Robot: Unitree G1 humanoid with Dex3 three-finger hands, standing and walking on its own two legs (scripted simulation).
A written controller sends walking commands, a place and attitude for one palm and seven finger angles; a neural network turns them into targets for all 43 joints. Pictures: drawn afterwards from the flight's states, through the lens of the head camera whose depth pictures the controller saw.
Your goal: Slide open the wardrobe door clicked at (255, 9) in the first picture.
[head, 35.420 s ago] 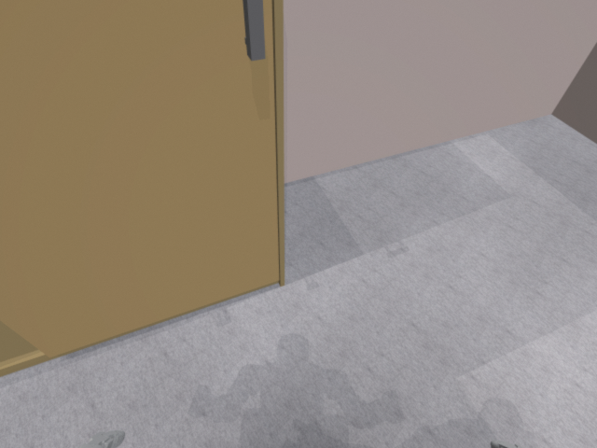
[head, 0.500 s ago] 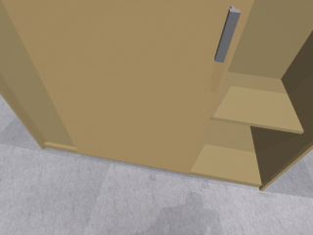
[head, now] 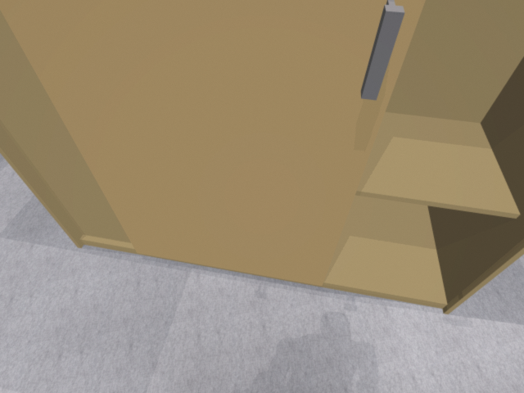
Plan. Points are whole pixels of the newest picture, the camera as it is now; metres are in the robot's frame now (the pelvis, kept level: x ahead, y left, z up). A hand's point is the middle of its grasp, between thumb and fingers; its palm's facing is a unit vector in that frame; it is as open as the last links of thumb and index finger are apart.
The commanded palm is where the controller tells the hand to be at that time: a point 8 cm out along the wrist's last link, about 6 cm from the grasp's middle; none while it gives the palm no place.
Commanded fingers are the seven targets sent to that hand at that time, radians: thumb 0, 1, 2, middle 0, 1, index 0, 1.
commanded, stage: look to check the result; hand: right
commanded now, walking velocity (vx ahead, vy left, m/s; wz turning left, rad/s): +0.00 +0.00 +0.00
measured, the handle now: (379, 50) +0.60 -0.16 +0.23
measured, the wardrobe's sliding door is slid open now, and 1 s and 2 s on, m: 0.49 0.49 0.49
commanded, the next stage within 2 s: stand and wait in 0.50 s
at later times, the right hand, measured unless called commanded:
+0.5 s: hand out of the picture +0.01 -0.18 -0.18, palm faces +0.01 +0.98 -0.20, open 7.4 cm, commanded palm none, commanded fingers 0.00 -0.90 -0.90 0.20 0.30 0.20 0.30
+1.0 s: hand out of the picture +0.04 -0.20 -0.17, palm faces +0.00 +0.97 -0.26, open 7.4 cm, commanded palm none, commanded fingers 0.00 -0.90 -0.90 0.20 0.30 0.20 0.30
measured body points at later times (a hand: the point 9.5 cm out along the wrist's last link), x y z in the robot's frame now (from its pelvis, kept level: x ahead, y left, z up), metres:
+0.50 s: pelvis +0.01 +0.00 +0.00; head +0.02 +0.00 +0.45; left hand +0.02 +0.23 -0.16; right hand +0.01 -0.23 -0.16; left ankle -0.05 +0.07 -0.74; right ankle +0.04 -0.09 -0.74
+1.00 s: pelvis +0.01 +0.01 +0.00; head +0.03 +0.01 +0.45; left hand +0.04 +0.26 -0.15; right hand +0.04 -0.25 -0.15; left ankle -0.05 +0.07 -0.74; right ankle +0.04 -0.09 -0.74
